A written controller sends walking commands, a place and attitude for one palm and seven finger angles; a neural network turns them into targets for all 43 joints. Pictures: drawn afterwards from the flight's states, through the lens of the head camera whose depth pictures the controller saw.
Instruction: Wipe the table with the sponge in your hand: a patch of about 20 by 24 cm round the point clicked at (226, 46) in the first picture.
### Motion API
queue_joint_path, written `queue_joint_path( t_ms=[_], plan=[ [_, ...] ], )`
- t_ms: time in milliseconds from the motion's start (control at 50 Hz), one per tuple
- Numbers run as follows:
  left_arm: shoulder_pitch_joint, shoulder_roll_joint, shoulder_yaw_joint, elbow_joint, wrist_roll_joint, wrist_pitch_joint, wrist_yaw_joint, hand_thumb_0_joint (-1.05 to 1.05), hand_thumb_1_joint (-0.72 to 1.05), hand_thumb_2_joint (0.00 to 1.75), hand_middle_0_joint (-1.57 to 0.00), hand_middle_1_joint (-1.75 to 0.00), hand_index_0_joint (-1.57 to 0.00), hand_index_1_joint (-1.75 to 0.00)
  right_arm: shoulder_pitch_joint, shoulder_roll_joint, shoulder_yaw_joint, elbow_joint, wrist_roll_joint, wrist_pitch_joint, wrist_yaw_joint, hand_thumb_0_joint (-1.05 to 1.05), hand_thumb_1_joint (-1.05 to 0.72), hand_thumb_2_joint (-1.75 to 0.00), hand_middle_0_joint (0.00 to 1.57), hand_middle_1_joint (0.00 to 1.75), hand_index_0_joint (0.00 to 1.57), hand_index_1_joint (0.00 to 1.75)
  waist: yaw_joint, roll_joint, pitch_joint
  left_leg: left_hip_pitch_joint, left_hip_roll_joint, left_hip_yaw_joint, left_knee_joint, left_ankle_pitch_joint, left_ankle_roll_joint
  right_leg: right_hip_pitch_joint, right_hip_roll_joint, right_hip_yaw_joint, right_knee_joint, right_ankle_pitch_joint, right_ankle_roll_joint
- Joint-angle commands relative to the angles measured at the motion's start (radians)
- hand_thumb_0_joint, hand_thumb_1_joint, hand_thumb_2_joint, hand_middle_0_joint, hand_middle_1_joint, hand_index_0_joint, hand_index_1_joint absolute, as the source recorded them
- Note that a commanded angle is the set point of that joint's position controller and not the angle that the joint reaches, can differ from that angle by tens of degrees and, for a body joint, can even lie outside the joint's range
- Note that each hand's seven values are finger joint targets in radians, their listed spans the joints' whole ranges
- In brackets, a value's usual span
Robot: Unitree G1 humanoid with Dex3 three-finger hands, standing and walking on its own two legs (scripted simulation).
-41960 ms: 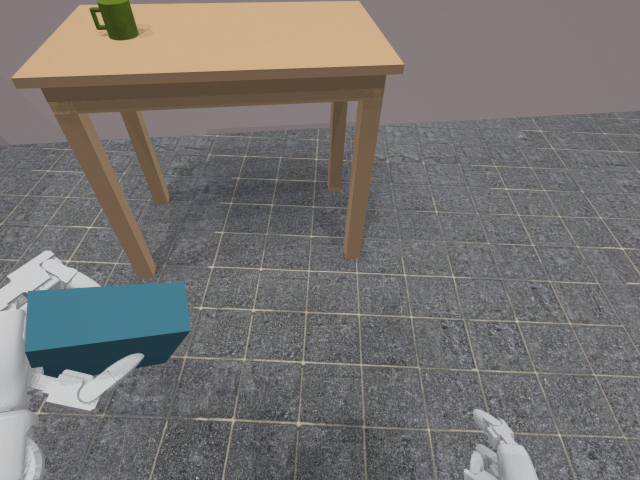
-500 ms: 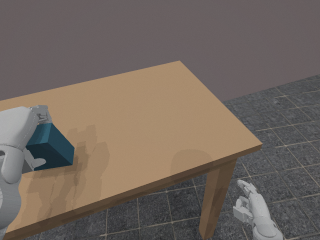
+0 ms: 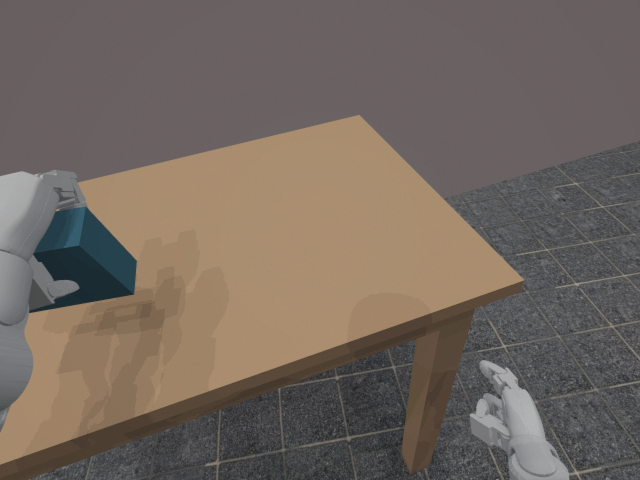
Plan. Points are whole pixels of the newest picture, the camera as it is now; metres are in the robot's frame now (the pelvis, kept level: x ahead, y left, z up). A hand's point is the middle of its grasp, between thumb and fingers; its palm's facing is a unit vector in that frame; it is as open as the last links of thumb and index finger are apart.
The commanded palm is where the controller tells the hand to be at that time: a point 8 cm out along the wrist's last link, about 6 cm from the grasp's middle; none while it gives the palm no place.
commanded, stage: lift the sponge slowly off the table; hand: left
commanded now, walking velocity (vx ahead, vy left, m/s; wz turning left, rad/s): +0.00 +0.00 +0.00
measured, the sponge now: (62, 272) +0.23 +0.34 +0.19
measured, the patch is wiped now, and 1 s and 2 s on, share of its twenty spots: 0.95 0.95 0.95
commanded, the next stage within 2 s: bring the sponge back beside the body in 0.12 s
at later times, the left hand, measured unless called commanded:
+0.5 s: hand (49, 256) +0.22 +0.32 +0.23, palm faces +0.27 -0.03 -0.96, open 9.1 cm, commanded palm +0.16 +0.32 +0.29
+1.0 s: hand (55, 261) +0.21 +0.30 +0.23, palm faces +0.35 -0.07 -0.94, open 9.1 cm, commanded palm +0.15 +0.31 +0.29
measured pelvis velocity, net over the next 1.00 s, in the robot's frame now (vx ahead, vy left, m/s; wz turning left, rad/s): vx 0.00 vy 0.01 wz -0.01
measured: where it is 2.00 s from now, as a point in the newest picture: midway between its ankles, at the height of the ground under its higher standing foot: outside the picture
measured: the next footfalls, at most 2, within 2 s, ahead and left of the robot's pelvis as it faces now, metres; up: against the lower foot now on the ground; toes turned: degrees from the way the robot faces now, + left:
none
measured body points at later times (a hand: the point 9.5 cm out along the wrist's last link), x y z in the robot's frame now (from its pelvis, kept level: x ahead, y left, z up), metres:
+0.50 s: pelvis +0.00 +0.01 +0.00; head -0.02 -0.04 +0.45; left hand +0.20 +0.31 +0.28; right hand +0.27 -0.17 -0.06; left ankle +0.00 +0.10 -0.74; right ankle +0.05 -0.09 -0.74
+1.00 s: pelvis +0.00 +0.01 +0.00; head -0.03 -0.04 +0.45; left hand +0.19 +0.30 +0.28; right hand +0.27 -0.17 -0.06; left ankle +0.00 +0.10 -0.74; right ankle +0.05 -0.09 -0.74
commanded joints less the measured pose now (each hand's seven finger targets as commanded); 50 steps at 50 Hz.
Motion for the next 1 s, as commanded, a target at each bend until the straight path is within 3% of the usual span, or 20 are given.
queue_joint_path(
  t_ms=[0,20,100,120,200,220,240,300,320,400,420,480,520,560,620,700,720,800,820,980],
  plan=[
    [-0.176,0.318,0.248,-0.19,0.002,0.003,0.041,0.0,0.1,1.3,-1.2,-1.6,-1.2,-1.6,-0.241,-0.091,-0.033,-0.199,0.002,-0.047,0.003,0.0,-0.9,-0.9,0.2,0.3,0.2,0.3,0.024,-0.038,-0.192,-0.066,0.042,-0.054,-0.068,0.194,-0.007,0.165,-0.08,0.089,-0.068,0.087,-0.029],
    [-0.154,0.315,0.253,-0.186,0.01,0.018,0.039,0.0,0.1,1.3,-1.2,-1.6,-1.2,-1.6,-0.271,-0.09,-0.03,-0.207,0.013,-0.048,0.005,0.0,-0.9,-0.9,0.2,0.3,0.2,0.3,0.019,-0.04,-0.18,-0.066,0.04,-0.067,-0.07,0.184,-0.006,0.147,-0.06,0.137,-0.078,0.057,-0.037],
    [-0.121,0.294,0.243,-0.169,-0.02,0.014,0.032,0.0,0.1,1.3,-1.2,-1.6,-1.2,-1.6,-0.228,-0.098,-0.03,-0.21,0.008,-0.024,0.001,0.0,-0.9,-0.9,0.2,0.3,0.2,0.3,0.014,-0.093,-0.15,-0.072,0.045,-0.04,-0.059,0.163,-0.003,0.124,-0.08,0.08,-0.085,0.053,-0.014],
    [-0.132,0.3,0.247,-0.175,-0.008,0.024,0.034,0.0,0.1,1.3,-1.2,-1.6,-1.2,-1.6,-0.265,-0.094,-0.025,-0.219,0.014,-0.032,0.002,0.0,-0.9,-0.9,0.2,0.3,0.2,0.3,0.009,-0.076,-0.14,-0.073,0.044,-0.054,-0.063,0.149,-0.004,0.108,-0.063,0.131,-0.096,0.016,-0.026],
    [-0.219,0.308,0.22,-0.177,0.0,0.005,0.038,0.0,0.1,1.3,-1.2,-1.6,-1.2,-1.6,-0.228,-0.1,-0.03,-0.208,0.009,-0.035,-0.012,0.0,-0.9,-0.9,0.2,0.3,0.2,0.3,0.004,-0.037,-0.173,-0.051,0.041,-0.047,-0.069,0.148,-0.002,0.122,-0.079,0.073,-0.088,0.023,-0.019],
    [-0.231,0.298,0.204,-0.256,0.019,0.014,0.04,0.0,0.1,1.3,-1.2,-1.6,-1.2,-1.6,-0.279,-0.089,-0.022,-0.232,0.014,-0.049,-0.01,0.0,-0.9,-0.9,0.2,0.3,0.2,0.3,0.009,0.03,-0.199,-0.033,0.037,-0.063,-0.073,0.156,-0.001,0.128,-0.065,0.125,-0.086,0.02,-0.037],
    [-0.246,0.32,0.221,-0.279,0.013,0.007,0.048,0.0,0.1,1.3,-1.2,-1.6,-1.2,-1.6,-0.246,-0.09,-0.027,-0.224,0.006,-0.051,-0.013,0.0,-0.9,-0.9,0.2,0.3,0.2,0.3,0.013,0.007,-0.234,-0.036,0.036,-0.057,-0.064,0.175,0.0,0.163,-0.083,0.097,-0.068,0.038,-0.03],
    [-0.245,0.313,0.204,-0.276,0.029,-0.001,0.047,0.0,0.1,1.3,-1.2,-1.6,-1.2,-1.6,-0.234,-0.088,-0.029,-0.208,0.002,-0.053,-0.016,0.0,-0.9,-0.9,0.2,0.3,0.2,0.3,0.003,0.006,-0.199,-0.022,0.037,-0.06,-0.071,0.182,-0.002,0.14,-0.075,0.09,-0.078,0.045,-0.033],
    [-0.26,0.301,0.191,-0.331,0.047,0.011,0.049,0.0,0.1,1.3,-1.2,-1.6,-1.2,-1.6,-0.281,-0.079,-0.022,-0.23,0.009,-0.063,-0.014,0.0,-0.9,-0.9,0.2,0.3,0.2,0.3,0.008,0.028,-0.205,-0.018,0.038,-0.077,-0.079,0.172,0.0,0.14,-0.06,0.14,-0.081,0.024,-0.047],
    [-0.215,0.285,0.202,-0.304,0.035,0.01,0.067,0.0,0.1,1.3,-1.2,-1.6,-1.2,-1.6,-0.243,-0.082,-0.03,-0.199,0.0,-0.057,-0.008,0.0,-0.9,-0.9,0.2,0.3,0.2,0.3,0.014,-0.001,-0.175,-0.026,0.049,-0.069,-0.096,0.182,-0.009,0.139,-0.064,0.081,-0.078,0.041,-0.037],
    [-0.221,0.271,0.196,-0.34,0.044,0.025,0.07,0.0,0.1,1.3,-1.2,-1.6,-1.2,-1.6,-0.292,-0.071,-0.022,-0.222,0.01,-0.061,-0.006,0.0,-0.9,-0.9,0.2,0.3,0.2,0.3,0.018,0.02,-0.169,-0.025,0.05,-0.085,-0.105,0.178,-0.008,0.136,-0.048,0.127,-0.081,0.032,-0.051],
    [-0.157,0.248,0.206,-0.302,0.012,0.026,0.084,0.0,0.1,1.3,-1.2,-1.6,-1.2,-1.6,-0.252,-0.077,-0.029,-0.206,0.004,-0.045,0.0,0.0,-0.9,-0.9,0.2,0.3,0.2,0.3,0.021,-0.031,-0.159,-0.039,0.055,-0.069,-0.107,0.178,-0.016,0.148,-0.063,0.076,-0.079,0.048,-0.035],
    [-0.115,0.248,0.222,-0.287,0.011,0.044,0.087,0.0,0.1,1.3,-1.2,-1.6,-1.2,-1.6,-0.286,-0.076,-0.023,-0.216,0.01,-0.041,0.005,0.0,-0.9,-0.9,0.2,0.3,0.2,0.3,0.024,-0.031,-0.14,-0.044,0.054,-0.073,-0.107,0.167,-0.013,0.132,-0.045,0.122,-0.093,0.028,-0.044],
    [-0.099,0.233,0.217,-0.272,-0.012,0.04,0.089,0.0,0.1,1.3,-1.2,-1.6,-1.2,-1.6,-0.249,-0.082,-0.027,-0.21,0.007,-0.027,0.007,0.0,-0.9,-0.9,0.2,0.3,0.2,0.3,0.02,-0.058,-0.129,-0.05,0.059,-0.054,-0.1,0.161,-0.014,0.125,-0.06,0.076,-0.092,0.031,-0.027],
    [-0.084,0.208,0.199,-0.308,-0.011,0.05,0.088,0.0,0.1,1.3,-1.2,-1.6,-1.2,-1.6,-0.294,-0.077,-0.02,-0.229,0.016,-0.03,0.012,0.0,-0.9,-0.9,0.2,0.3,0.2,0.3,0.016,-0.002,-0.14,-0.048,0.055,-0.065,-0.116,0.14,-0.014,0.128,-0.045,0.104,-0.094,0.015,-0.035],
    [-0.064,0.209,0.199,-0.362,-0.026,0.04,0.097,0.0,0.1,1.3,-1.2,-1.6,-1.2,-1.6,-0.264,-0.079,-0.026,-0.227,0.006,-0.031,0.008,0.0,-0.9,-0.9,0.2,0.3,0.2,0.3,0.019,-0.02,-0.175,-0.033,0.054,-0.052,-0.103,0.171,-0.009,0.155,-0.063,0.063,-0.084,0.056,-0.024],
    [-0.091,0.207,0.191,-0.401,-0.007,0.052,0.1,0.0,0.1,1.3,-1.2,-1.6,-1.2,-1.6,-0.302,-0.072,-0.019,-0.239,0.012,-0.042,0.008,0.0,-0.9,-0.9,0.2,0.3,0.2,0.3,0.012,0.008,-0.176,-0.029,0.05,-0.065,-0.106,0.162,-0.007,0.148,-0.044,0.111,-0.089,0.031,-0.036],
    [-0.132,0.213,0.179,-0.417,0.009,0.039,0.118,0.0,0.1,1.3,-1.2,-1.6,-1.2,-1.6,-0.263,-0.075,-0.029,-0.22,0.0,-0.049,-0.001,0.0,-0.9,-0.9,0.2,0.3,0.2,0.3,0.012,0.001,-0.172,-0.018,0.053,-0.063,-0.113,0.163,-0.008,0.148,-0.053,0.076,-0.085,0.032,-0.032],
    [-0.162,0.211,0.174,-0.452,0.024,0.051,0.121,0.0,0.1,1.3,-1.2,-1.6,-1.2,-1.6,-0.301,-0.067,-0.022,-0.235,0.009,-0.055,-0.001,0.0,-0.9,-0.9,0.2,0.3,0.2,0.3,0.011,0.026,-0.164,-0.017,0.051,-0.075,-0.119,0.15,-0.004,0.143,-0.035,0.12,-0.091,0.016,-0.043],
    [-0.086,0.168,0.166,-0.353,0.005,0.062,0.131,0.0,0.1,1.3,-1.2,-1.6,-1.2,-1.6,-0.268,-0.072,-0.029,-0.209,0.007,-0.035,0.01,0.0,-0.9,-0.9,0.2,0.3,0.2,0.3,0.012,-0.041,-0.126,-0.034,0.054,-0.057,-0.119,0.157,-0.015,0.143,-0.046,0.09,-0.1,0.031,-0.033]
  ],
)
